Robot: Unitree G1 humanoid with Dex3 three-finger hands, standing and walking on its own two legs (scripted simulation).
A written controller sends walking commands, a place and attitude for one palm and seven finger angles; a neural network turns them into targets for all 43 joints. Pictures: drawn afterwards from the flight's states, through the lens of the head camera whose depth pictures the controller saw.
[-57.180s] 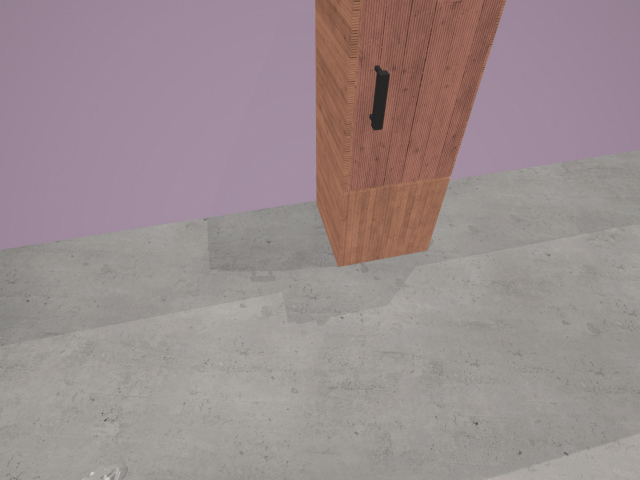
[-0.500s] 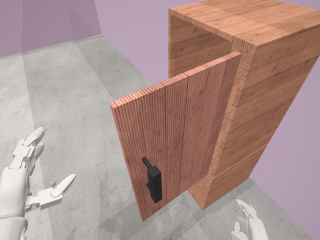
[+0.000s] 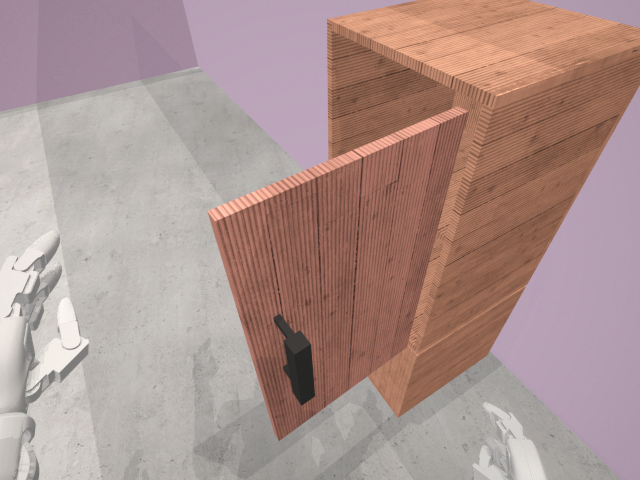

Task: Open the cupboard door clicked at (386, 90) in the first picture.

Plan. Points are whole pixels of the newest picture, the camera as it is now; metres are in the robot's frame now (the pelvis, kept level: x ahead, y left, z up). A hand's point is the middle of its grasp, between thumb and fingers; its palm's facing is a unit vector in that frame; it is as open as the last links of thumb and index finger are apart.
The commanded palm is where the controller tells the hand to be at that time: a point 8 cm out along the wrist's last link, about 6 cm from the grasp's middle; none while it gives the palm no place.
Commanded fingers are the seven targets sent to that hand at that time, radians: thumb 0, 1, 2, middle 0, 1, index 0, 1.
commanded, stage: draw the hand back to the body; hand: left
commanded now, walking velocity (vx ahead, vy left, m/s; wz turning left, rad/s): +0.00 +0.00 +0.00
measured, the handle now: (292, 359) +0.28 +0.09 -0.02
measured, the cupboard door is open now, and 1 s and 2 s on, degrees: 94 94 94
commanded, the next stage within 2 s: step back with the hand held close in 0.06 s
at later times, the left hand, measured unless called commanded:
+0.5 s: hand (73, 357) +0.17 +0.26 +0.15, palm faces +0.33 -0.79 -0.52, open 7.5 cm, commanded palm +0.11 +0.31 +0.17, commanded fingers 0.00 0.90 0.90 -0.20 -0.30 -0.20 -0.30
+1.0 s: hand out of the picture +0.08 +0.30 +0.16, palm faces +0.50 -0.71 -0.50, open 7.5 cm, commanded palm +0.02 +0.32 +0.17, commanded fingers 0.00 0.90 0.90 -0.20 -0.30 -0.20 -0.30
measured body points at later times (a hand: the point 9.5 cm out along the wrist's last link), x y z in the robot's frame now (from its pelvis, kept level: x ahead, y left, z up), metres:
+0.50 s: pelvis -0.04 +0.02 +0.00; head -0.02 +0.01 +0.45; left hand +0.15 +0.30 +0.18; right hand +0.14 -0.23 -0.08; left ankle -0.04 +0.12 -0.74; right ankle +0.01 -0.12 -0.74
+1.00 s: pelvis -0.11 +0.02 -0.03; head -0.09 +0.03 +0.42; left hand +0.05 +0.33 +0.18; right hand +0.06 -0.21 -0.10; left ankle -0.04 +0.12 -0.74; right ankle +0.00 -0.12 -0.74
